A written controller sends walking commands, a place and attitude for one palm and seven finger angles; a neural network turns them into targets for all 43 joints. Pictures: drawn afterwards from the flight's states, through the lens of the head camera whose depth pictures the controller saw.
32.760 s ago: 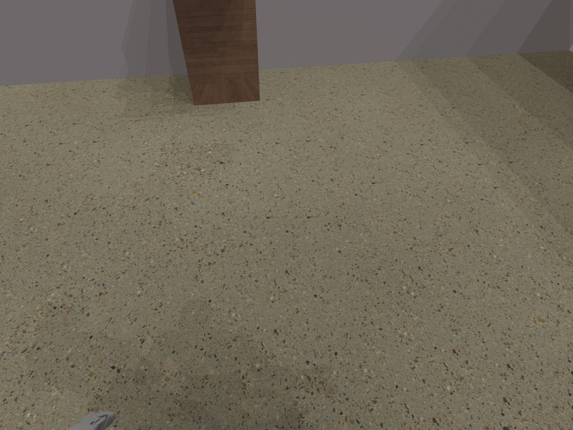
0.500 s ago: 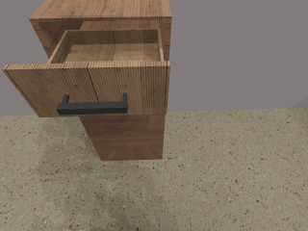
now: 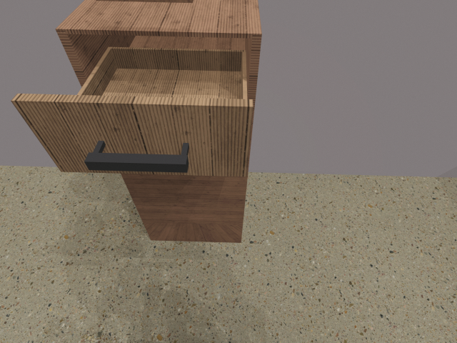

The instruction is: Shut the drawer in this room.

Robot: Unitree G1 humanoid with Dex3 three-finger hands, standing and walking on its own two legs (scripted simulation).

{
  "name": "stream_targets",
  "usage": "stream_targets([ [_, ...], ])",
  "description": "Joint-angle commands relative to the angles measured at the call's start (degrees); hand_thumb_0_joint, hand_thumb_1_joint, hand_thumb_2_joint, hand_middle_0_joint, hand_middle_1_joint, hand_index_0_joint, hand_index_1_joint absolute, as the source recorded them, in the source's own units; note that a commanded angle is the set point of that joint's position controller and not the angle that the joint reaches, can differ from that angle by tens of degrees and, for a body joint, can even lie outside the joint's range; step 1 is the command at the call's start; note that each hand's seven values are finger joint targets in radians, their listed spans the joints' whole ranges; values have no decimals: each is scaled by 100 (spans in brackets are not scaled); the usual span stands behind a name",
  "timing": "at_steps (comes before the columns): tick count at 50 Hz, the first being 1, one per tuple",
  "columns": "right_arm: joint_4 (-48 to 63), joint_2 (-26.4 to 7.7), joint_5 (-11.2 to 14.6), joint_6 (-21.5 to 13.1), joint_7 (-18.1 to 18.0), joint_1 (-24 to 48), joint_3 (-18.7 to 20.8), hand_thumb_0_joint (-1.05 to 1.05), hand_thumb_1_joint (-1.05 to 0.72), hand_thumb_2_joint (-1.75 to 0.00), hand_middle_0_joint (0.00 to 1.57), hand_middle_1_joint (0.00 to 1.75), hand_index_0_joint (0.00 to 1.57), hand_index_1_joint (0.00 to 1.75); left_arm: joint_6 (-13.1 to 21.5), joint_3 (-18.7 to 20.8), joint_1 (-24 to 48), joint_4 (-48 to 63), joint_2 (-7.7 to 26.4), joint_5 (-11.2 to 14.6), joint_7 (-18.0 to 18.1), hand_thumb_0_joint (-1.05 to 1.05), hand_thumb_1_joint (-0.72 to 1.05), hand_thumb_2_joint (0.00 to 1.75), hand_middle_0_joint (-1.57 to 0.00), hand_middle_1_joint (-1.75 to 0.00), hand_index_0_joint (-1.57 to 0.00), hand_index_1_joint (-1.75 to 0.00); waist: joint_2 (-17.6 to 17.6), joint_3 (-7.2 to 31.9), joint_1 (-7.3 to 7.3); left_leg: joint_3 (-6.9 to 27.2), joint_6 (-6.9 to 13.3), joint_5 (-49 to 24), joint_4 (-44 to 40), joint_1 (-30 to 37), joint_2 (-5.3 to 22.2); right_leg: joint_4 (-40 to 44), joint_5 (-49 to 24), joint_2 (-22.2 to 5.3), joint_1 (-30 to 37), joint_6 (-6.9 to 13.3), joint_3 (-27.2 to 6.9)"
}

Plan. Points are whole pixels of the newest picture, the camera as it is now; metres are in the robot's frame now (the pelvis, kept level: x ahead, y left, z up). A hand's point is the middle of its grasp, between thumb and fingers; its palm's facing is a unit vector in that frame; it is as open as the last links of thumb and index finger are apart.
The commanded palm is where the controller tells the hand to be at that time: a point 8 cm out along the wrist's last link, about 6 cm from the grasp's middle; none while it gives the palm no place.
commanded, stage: look again from close up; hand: left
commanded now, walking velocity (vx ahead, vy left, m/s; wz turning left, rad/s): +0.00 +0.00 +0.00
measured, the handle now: (140, 154) +0.40 +0.19 +0.12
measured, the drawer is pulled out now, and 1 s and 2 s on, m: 0.24 0.24 0.24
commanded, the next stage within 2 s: shuffle to correct the standing spot in 0.48 s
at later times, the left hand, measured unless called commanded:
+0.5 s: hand out of the picture +0.00 +0.25 -0.18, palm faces +0.00 -0.98 -0.21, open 7.3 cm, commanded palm none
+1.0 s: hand out of the picture -0.03 +0.19 -0.19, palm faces +0.05 -0.99 -0.15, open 7.3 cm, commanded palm none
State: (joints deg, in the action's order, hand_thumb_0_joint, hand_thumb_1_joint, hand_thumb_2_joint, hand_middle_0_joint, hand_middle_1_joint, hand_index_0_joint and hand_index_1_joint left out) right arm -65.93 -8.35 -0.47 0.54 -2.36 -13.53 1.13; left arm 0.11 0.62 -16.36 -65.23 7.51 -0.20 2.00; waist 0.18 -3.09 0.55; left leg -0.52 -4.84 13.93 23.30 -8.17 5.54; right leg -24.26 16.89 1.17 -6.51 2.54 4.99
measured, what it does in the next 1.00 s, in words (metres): stands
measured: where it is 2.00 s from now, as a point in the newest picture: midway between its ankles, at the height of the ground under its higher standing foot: outside the picture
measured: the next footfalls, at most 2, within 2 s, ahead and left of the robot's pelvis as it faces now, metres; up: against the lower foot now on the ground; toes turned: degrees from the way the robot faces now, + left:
right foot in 1.28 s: +0.12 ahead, -0.12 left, +0.00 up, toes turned -5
left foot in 1.50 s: +0.09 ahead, +0.08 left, +0.00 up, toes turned +5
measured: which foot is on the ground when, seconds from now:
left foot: down 0.00-1.00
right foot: down 0.00-1.00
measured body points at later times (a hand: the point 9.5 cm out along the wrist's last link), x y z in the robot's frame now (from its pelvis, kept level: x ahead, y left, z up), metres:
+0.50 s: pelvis -0.02 +0.07 +0.00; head -0.02 +0.08 +0.45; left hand +0.00 +0.30 -0.16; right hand +0.00 -0.17 -0.15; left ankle -0.02 +0.16 -0.74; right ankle -0.04 -0.08 -0.74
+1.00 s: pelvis +0.01 +0.03 -0.01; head +0.02 +0.05 +0.44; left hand -0.04 +0.25 -0.18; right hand -0.01 -0.19 -0.17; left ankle -0.02 +0.15 -0.74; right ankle -0.04 -0.08 -0.74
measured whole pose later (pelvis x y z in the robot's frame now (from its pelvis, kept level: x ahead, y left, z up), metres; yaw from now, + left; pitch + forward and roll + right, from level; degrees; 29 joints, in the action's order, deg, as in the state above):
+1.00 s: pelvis +0.01 +0.03 -0.01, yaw +1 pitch +0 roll -1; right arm -64.2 -8.1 -1.0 -0.1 -1.6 -18.6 0.5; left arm 0.4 0.8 -22.3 -62.4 8.0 -1.2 1.1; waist -0.8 -0.9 -0.1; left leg -3.0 1.6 21.3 36.9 -15.4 3.0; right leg -32.2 21.8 -1.0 -10.8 0.2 4.8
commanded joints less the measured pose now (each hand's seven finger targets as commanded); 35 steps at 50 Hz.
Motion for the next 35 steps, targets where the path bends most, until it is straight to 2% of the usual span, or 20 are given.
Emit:
stream_targets([
  [1, 523, -569, 33, -158, 59, 279, 68, 0, -90, -90, 20, 30, 20, 30, 297, 135, -954, -51, 838, -112, 254, 0, 90, 90, -20, -30, -20, -30, -380, -102, 254, -384, 260, -316, 1460, -687, -55, 492, -5115, -1283, -186, -582, -1351],
  [2, 864, -414, 27, -94, 82, 219, 24, 0, -90, -90, 20, 30, 20, 30, 324, 129, -866, 138, 1121, -94, 240, 0, 90, 90, -20, -30, -20, -30, -408, -47, -29, -270, 329, 598, 1375, -1014, -237, 155, -6602, -1536, 362, -365, -1309],
  [3, 861, -306, 14, -132, 88, -185, 46, 0, -90, -90, 20, 30, 20, 30, 335, 113, -822, 280, 989, -101, 215, 0, 90, 90, -20, -30, -20, -30, -557, 656, -136, -295, 482, 626, 1140, -920, -223, -219, -6491, -1521, 748, -9, -1160],
  [4, 806, -348, 22, -150, 78, -348, 59, 0, -90, -90, 20, 30, 20, 30, 311, 85, -640, 357, 910, -84, 190, 0, 90, 90, -20, -30, -20, -30, -514, 1041, -196, -266, 498, 247, 786, -568, -292, -425, -5807, -1326, 819, 141, -908],
  [5, 759, -395, 30, -168, 77, -448, 62, 0, -90, -90, 20, 30, 20, 30, 285, 62, -545, 432, 835, -59, 172, 0, 90, 90, -20, -30, -20, -30, -482, 1128, -228, -191, 522, -299, 473, -240, -240, -508, -4776, -1107, 586, 94, -772],
  [6, 732, -502, 20, -169, 62, -425, 67, 0, -90, -90, 20, 30, 20, 30, 243, 24, -470, 469, 713, -34, 149, 0, 90, 90, -20, -30, -20, -30, -319, 883, -215, -74, 564, -837, 477, -63, -78, -365, -3440, -921, 96, 13, -693],
  [7, 728, -557, -9, -196, 52, -447, 69, 0, -90, -90, 20, 30, 20, 30, 190, 9, -446, 479, 646, -60, 139, 0, 90, 90, -20, -30, -20, -30, 66, 674, -182, -17, 586, -1519, 466, 47, 108, -336, -2535, -757, -219, -9, -651],
  [8, 711, -631, -20, -188, 37, -387, 60, 0, -90, -90, 20, 30, 20, 30, 168, -2, -486, 463, 608, -55, 127, 0, 90, 90, -20, -30, -20, -30, 226, 299, -128, 42, 602, -1786, 503, -120, 161, -248, -2011, -674, -414, -28, -622],
  [9, 732, -628, -11, -184, 39, -329, 46, 0, -90, -90, 20, 30, 20, 30, 138, 4, -496, 446, 648, -65, 108, 0, 90, 90, -20, -30, -20, -30, 440, 121, -100, 82, 605, -1838, 416, -231, 145, -219, -1668, -666, -462, -35, -603],
  [11, 779, -645, -7, -168, 51, -241, 29, 0, -90, -90, 20, 30, 20, 30, 104, -14, -494, 427, 657, -68, 78, 0, 90, 90, -20, -30, -20, -30, 245, -158, -76, 171, 633, -1257, 208, -442, 109, -95, -1083, -631, -610, -60, -630],
  [12, 771, -646, -16, -179, 58, -259, 28, 0, -90, -90, 20, 30, 20, 30, 90, -15, -487, 430, 659, -81, 67, 0, 90, 90, -20, -30, -20, -30, 242, -192, -53, 222, 655, -1210, 122, -485, 126, -58, -892, -611, -579, -85, -609],
  [14, 801, -709, -23, -175, 74, -230, 29, 0, -90, -90, 20, 30, 20, 30, 61, -26, -429, 468, 673, -72, 43, 0, 90, 90, -20, -30, -20, -30, 147, -273, -57, 311, 683, -656, -63, -613, 85, -4, -499, -602, -638, -117, -601],
  [16, 826, -748, -33, -182, 88, -227, 20, 0, -90, -90, 20, 30, 20, 30, 47, -33, -381, 503, 692, -73, 21, 0, 90, 90, -20, -30, -20, -30, 108, -307, -39, 416, 717, -215, -280, -724, 78, 27, -285, -597, -639, -130, -589],
  [18, 827, -781, -43, -206, 91, -234, 21, 0, -90, -90, 20, 30, 20, 30, 28, -32, -376, 537, 703, -75, 14, 0, 90, 90, -20, -30, -20, -30, 260, -206, -11, 505, 741, -135, -427, -744, 97, -22, -346, -588, -511, -153, -528],
  [23, 809, -851, -39, -215, 111, -221, 8, 0, -90, -90, 20, 30, 20, 30, 19, -51, -360, 582, 773, -67, -9, 0, 90, 90, -20, -30, -20, -30, 226, -171, 29, 561, 753, 193, -640, -799, 80, 33, -343, -640, -449, -193, -483],
  [26, 741, -859, -32, -219, 125, -276, -6, 0, -90, -90, 20, 30, 20, 30, 40, -60, -331, 571, 817, -60, -16, 0, 90, 90, -20, -30, -20, -30, 47, -127, 9, 537, 744, 87, -632, -749, 47, 94, -441, -681, -427, -196, -524],
  [29, 662, -853, -23, -231, 123, -326, -16, 0, -90, -90, 20, 30, 20, 30, 41, -66, -349, 543, 806, -53, -11, 0, 90, 90, -20, -30, -20, -30, 35, -80, 0, 509, 734, -30, -627, -665, 40, 106, -484, -697, -425, -214, -520],
  [30, 608, -833, -34, -220, 127, -369, -24, 0, -90, -90, 20, 30, 20, 30, 39, -70, -406, 503, 771, -52, -17, 0, 90, 90, -20, -30, -20, -30, 56, -9, -12, 528, 739, 264, -685, -605, 67, 85, -300, -667, -423, -220, -480],
  [33, 532, -924, -58, -151, 117, -449, 40, 0, -90, -90, 20, 30, 20, 30, -9, -57, -443, 482, 689, -101, -48, 0, 90, 90, -20, -30, -20, -30, 167, -237, -60, 766, 830, 1404, -986, -699, 267, -188, 287, -505, -729, -192, -261],
  [35, 511, -991, -75, -113, 97, -510, 93, 0, -90, -90, 20, 30, 20, 30, -36, -41, -476, 519, 652, -129, -82, 0, 90, 90, -20, -30, -20, -30, 331, -353, -69, 928, 934, 1737, -1084, -684, 431, -388, 448, -417, -989, -159, -159],
])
